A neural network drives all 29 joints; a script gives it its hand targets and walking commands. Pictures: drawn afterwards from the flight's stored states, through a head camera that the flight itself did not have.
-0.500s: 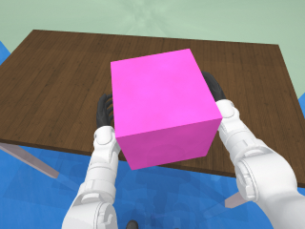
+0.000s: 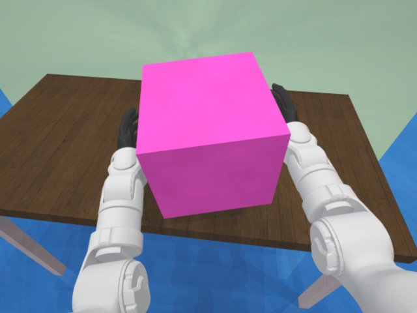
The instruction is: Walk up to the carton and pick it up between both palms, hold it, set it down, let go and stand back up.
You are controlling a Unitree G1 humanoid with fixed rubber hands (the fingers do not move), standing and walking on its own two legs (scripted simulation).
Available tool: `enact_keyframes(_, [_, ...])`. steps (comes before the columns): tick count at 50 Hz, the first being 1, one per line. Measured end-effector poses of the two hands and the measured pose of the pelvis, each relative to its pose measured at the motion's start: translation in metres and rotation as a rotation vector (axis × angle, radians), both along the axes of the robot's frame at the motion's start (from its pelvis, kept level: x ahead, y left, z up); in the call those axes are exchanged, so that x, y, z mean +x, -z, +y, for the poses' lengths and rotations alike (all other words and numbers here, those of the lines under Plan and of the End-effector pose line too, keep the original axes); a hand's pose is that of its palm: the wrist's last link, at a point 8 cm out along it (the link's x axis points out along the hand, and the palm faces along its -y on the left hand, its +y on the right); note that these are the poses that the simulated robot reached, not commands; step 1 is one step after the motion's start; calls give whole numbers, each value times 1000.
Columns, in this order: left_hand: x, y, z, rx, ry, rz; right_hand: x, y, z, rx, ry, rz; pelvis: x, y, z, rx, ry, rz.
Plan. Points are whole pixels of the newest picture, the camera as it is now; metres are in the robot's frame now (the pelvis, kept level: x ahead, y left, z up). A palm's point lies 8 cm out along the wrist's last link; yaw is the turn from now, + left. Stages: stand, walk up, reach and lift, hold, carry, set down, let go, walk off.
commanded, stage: reach and lift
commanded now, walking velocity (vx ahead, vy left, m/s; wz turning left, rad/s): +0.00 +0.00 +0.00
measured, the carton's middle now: (208, 135) +0.42 +0.03 +0.13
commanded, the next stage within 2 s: hold in 1.84 s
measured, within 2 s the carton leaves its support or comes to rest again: neither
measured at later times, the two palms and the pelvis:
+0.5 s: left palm (127, 138) +0.39 +0.18 +0.14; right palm (294, 133) +0.39 -0.13 +0.16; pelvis +0.00 +0.05 +0.00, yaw -2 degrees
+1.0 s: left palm (126, 122) +0.40 +0.18 +0.18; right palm (302, 126) +0.38 -0.13 +0.19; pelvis +0.01 +0.05 +0.00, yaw -2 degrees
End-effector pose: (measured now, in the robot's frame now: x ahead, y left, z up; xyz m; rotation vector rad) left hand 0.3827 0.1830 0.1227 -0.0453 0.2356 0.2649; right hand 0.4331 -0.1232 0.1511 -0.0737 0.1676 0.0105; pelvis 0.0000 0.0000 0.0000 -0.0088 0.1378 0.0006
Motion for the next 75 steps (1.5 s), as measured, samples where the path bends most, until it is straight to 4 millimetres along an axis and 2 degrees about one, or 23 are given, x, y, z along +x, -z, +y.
enact_keyframes(5, [3,-13,3,19,44,-3,-9,-12,1,22,43,-3,4,-3,11,0,4,-59])
enact_keyframes(10, [6,-18,5,37,84,5,-17,-16,2,26,78,2,6,-4,23,-3,14,-90])
enact_keyframes(24, [6,-20,2,74,160,21,-39,-11,-3,39,149,15,5,-4,45,-19,37,-109])
enact_keyframes(32, [9,-29,-4,79,188,28,-45,-13,-9,71,187,21,3,-3,50,-19,44,-118])
enact_keyframes(41, [14,-44,-8,84,209,10,-47,-25,-12,96,213,2,3,-3,51,-16,49,-135])
enact_keyframes(75, [12,-74,4,60,232,-13,-55,-59,-1,139,238,-21,8,-3,61,-21,46,-196])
